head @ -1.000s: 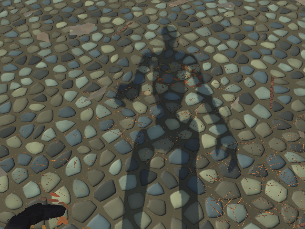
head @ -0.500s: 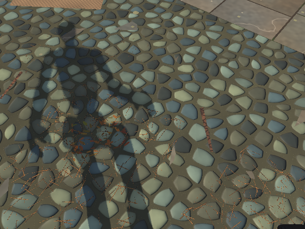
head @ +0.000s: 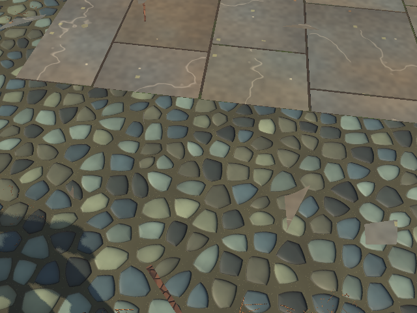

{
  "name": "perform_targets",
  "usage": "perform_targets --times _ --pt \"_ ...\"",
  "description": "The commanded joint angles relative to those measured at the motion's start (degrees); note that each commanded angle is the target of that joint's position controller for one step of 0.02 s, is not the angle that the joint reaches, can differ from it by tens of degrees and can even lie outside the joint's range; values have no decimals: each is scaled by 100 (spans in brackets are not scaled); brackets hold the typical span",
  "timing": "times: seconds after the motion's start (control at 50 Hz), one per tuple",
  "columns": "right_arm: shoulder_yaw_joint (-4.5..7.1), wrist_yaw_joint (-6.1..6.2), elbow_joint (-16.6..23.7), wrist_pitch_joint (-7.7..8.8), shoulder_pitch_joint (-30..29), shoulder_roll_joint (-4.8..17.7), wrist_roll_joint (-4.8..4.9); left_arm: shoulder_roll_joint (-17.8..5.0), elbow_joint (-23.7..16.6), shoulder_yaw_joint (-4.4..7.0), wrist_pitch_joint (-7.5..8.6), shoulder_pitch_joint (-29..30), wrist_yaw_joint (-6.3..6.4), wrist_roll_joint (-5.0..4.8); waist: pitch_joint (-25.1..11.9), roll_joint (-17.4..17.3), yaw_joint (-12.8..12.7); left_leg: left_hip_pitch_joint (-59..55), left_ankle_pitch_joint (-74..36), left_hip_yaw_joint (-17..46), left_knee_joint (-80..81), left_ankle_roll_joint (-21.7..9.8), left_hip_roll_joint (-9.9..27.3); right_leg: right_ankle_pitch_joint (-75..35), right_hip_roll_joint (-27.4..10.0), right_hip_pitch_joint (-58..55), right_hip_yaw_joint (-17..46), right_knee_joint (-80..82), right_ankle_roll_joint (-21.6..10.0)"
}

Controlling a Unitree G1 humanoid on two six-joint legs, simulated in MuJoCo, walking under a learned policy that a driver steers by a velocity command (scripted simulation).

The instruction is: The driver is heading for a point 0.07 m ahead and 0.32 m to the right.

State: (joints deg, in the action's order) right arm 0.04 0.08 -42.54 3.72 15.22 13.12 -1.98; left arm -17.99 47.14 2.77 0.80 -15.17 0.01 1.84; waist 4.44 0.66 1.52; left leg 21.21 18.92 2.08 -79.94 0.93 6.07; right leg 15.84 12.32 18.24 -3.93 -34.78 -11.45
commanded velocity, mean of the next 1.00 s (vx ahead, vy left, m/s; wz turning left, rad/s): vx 0.39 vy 0.00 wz -0.56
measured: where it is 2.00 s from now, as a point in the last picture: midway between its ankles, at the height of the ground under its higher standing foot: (307, 244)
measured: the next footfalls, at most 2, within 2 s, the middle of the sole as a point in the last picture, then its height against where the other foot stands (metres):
left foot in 0.28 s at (157, 292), level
right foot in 0.72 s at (232, 252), level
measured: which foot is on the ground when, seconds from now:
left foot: up 0.00-0.26, down 0.28-0.74, up 0.76-1.00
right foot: down 0.00-0.30, up 0.32-0.70, down 0.72-1.00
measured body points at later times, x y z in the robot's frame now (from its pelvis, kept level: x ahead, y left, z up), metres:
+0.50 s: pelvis +0.42 +0.07 +0.03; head +0.47 +0.05 +0.47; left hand +0.58 +0.34 -0.09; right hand +0.49 -0.20 -0.10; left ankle +0.48 +0.15 -0.71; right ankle +0.43 -0.07 -0.63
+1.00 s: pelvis +0.58 +0.04 +0.02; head +0.62 -0.02 +0.47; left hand +0.86 +0.22 -0.06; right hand +0.64 -0.30 -0.07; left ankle +0.71 +0.16 -0.67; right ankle +0.62 -0.08 -0.71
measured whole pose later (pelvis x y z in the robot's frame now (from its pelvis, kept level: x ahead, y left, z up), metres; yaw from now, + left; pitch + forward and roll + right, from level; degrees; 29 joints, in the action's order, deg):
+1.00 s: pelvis +0.58 +0.04 +0.02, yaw -33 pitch +3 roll +2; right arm 3.1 0.7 -40.5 0.5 -2.4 16.4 0.0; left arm -17.5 34.5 6.3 -2.8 -11.5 2.4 -1.0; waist 4.3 -1.6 -2.1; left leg 29.4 21.1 8.5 -48.0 3.9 -2.3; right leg 4.7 7.4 23.8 11.1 -26.7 -3.0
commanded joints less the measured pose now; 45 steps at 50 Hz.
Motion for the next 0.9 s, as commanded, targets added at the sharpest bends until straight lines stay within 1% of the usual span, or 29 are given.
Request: perform_targets --times 0.02,0.06,0.1,0.12,0.16,0.18,0.22,0.24,0.26,0.28,0.3,0.32,0.34,0.36,0.38,0.4,0.44,0.48,0.56,0.66,0.7,0.72,0.74,0.76,0.78,0.8,0.82,0.84,0.9 --pt "150 -76 313 -99 363 840 -170 -532 -233 121 390 -247 127 -74 -191 -679 160 1396 250 76 798 103 406 -928 -1918 -795 2798 2273 -844" --pt "81 -167 567 -138 -327 672 -149 -548 -82 116 515 -439 67 -124 148 -474 28 1491 -114 -146 1793 166 508 -1180 -1660 -326 2287 2625 -767" --pt "5 -223 800 -98 -1063 528 -56 -523 19 121 583 -602 -12 -150 351 -337 -207 1328 -1313 -423 2969 56 388 -1973 -1296 -190 1687 2817 -513" --pt "-39 -257 891 -68 -1241 437 -8 -583 44 137 622 -677 -42 -170 303 -164 -282 977 -1995 -501 3545 -37 285 -2291 -1275 -127 1568 2925 -427" --pt "-20 -293 917 -37 -1550 497 80 -622 198 137 687 -969 -71 -257 251 -210 -475 498 -3020 -691 4229 -269 21 -2904 -1443 -479 1496 3293 -252" --pt "-12 -275 881 -29 -1559 507 92 -653 297 134 678 -1071 -60 -250 230 -199 -535 524 -3180 -795 4457 -347 -153 -3780 -1464 -944 1383 3146 -122" --pt "15 -214 874 34 -1494 623 -20 -820 477 149 644 -1321 9 -176 8 17 -494 328 -2812 -928 4827 -539 -572 -5923 -1589 -1845 1250 2319 103" --pt "88 -169 743 79 -1099 787 -80 -907 532 164 623 -1369 58 -130 -315 212 -303 -133 -2586 -876 4938 -590 -801 -6556 -1654 -2142 1308 1739 274" --pt "191 -109 460 126 -232 1006 -72 -1015 560 191 573 -1249 102 -67 -745 363 132 -1028 -2494 -762 4948 -626 -932 -6749 -1638 -2113 1300 756 416" --pt "265 -38 121 166 815 1163 -79 -1089 530 209 535 -923 131 -84 -1105 356 762 -2085 -3150 -583 5345 -691 -665 -6220 -1447 -1744 1133 -552 553" --pt "398 54 164 198 1311 1589 327 -457 309 24 391 -674 59 -25 -2053 -524 1101 -3794 -5027 430 4467 -853 484 -3022 -1118 -550 1232 -2817 835" --pt "319 -78 -21 342 1525 1495 62 300 558 -177 401 -1931 -19 -265 -3329 -2249 527 -5731 -6367 3021 4527 -2231 2145 2001 -54 1324 1643 -5430 1240" --pt "378 -101 108 300 1293 1284 72 -465 606 -50 404 -1720 -60 -370 -3611 -1199 794 -5252 -5493 3306 5146 -2084 1921 1653 -332 1444 2022 -5610 1158" --pt "338 -63 268 295 543 1049 89 -768 268 58 362 -913 -22 -529 -2469 -707 606 -4291 -5017 2256 5314 -1851 1777 1431 -820 1714 1804 -5186 1175" --pt "297 -51 246 300 -96 887 148 -668 88 32 304 -396 32 -502 -1443 2 306 -3043 -4734 1665 5711 -1655 1534 1169 -1140 1849 1322 -4732 1198" --pt "233 -41 228 350 -225 731 149 -656 64 82 233 -140 85 -401 -889 142 239 -2160 -5014 1233 5991 -1579 1379 1105 -1288 1717 1181 -4468 1213" --pt "244 -60 173 343 -606 738 111 -281 42 89 -9 -584 137 -407 -542 -242 -263 -903 -4588 471 6491 -1465 1147 961 -1518 1003 1058 -3967 1260" --pt "278 -62 179 318 -1119 803 119 -55 -181 59 -139 -510 191 -403 -269 -542 -479 -196 -4684 -399 6718 -1319 845 480 -1646 869 790 -2803 1371" --pt "409 141 140 140 -1148 1090 206 -72 -550 83 -77 -22 -22 -306 -865 -625 -287 -799 -4346 -1200 6521 -1213 680 -1626 -1670 435 437 -978 1320" --pt "506 227 106 -171 -1227 1232 347 -499 -985 339 -227 421 -217 -265 -656 -462 -242 -1378 -3432 -1307 5824 -1003 1002 -1135 -1604 577 160 -436 962" --pt "526 241 138 -269 -1327 1186 420 -608 -979 469 -228 -9 -198 -273 -692 -407 -480 -1380 -3908 -1463 4842 -746 900 -938 -1284 98 -86 28 670" --pt "516 225 118 -306 -1206 1098 401 -806 -832 599 -179 -673 -122 -260 -877 -58 -763 -1001 -3762 -1528 3677 -463 582 -1585 -1102 -748 175 545 342" --pt "433 176 253 -308 -983 827 181 -1479 -909 770 -140 -758 13 -267 -853 1487 -565 246 -517 -1648 1875 43 -203 -4778 -1995 -1512 1869 883 -266" --pt "354 113 524 -286 -719 732 87 -1700 -1228 746 -74 -401 28 -38 -1938 1907 -126 1794 2146 -548 152 295 -1226 -3836 -3085 -2635 4496 1210 -1651" --pt "397 40 440 -216 -993 1009 166 -1412 -1412 687 1 -125 -44 -95 -2296 888 -382 1894 1813 476 72 127 -929 -2761 -3084 -2549 4453 1534 -1394" --pt "415 36 534 -186 -1330 1027 239 -1224 -1466 632 49 117 -41 -196 -1852 473 -326 1944 1355 519 288 20 -821 -2190 -2844 -2132 3959 1587 -1056" --pt "434 99 436 -192 -1401 971 164 -1011 -1472 575 29 355 -10 -345 -1406 -85 -159 1877 1009 517 795 37 -641 -1799 -2526 -1572 3466 1616 -664" --pt "464 158 447 -219 -1451 1039 94 -879 -1538 537 -30 594 63 -402 -1233 4 -55 1626 763 508 1314 70 -575 -1667 -2320 -1097 3166 1613 -469" --pt "448 102 429 -266 -1427 824 155 -860 -1706 572 -191 685 221 -266 -1271 324 26 937 428 314 2389 233 -864 -2033 -1793 -625 2770 1550 -254"
Velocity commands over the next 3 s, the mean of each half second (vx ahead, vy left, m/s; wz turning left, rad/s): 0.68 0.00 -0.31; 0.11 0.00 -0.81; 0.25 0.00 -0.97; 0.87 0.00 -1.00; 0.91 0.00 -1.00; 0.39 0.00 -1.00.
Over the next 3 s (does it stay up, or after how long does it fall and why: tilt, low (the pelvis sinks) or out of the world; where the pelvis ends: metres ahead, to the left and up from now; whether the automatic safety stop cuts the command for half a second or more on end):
stays up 0.44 -1.09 0.01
